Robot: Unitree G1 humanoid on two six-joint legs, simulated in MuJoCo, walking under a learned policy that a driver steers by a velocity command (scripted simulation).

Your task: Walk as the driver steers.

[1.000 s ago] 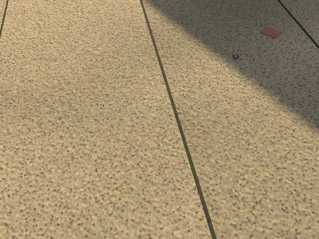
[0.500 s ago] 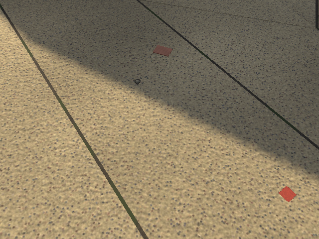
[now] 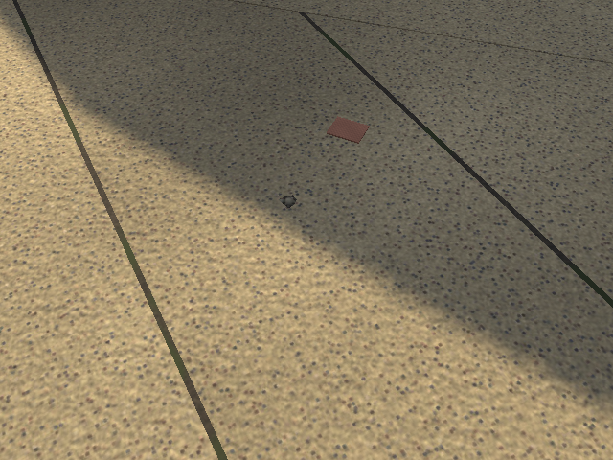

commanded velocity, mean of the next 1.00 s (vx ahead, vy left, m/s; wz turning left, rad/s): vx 0.36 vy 0.00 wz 0.54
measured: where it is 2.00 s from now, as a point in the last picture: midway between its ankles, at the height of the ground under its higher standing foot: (202, 387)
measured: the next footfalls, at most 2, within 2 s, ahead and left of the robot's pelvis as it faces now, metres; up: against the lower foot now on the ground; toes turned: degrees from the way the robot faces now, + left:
left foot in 0.24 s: +0.31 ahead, +0.14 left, +0.00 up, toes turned +10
right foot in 0.70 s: +0.62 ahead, +0.03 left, +0.00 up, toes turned +29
